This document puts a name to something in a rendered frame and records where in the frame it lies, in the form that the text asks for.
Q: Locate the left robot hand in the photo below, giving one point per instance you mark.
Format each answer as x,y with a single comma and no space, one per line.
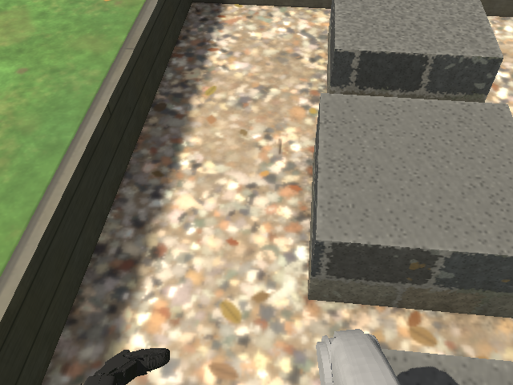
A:
125,366

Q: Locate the right robot thigh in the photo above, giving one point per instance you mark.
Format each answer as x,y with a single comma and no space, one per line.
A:
353,358

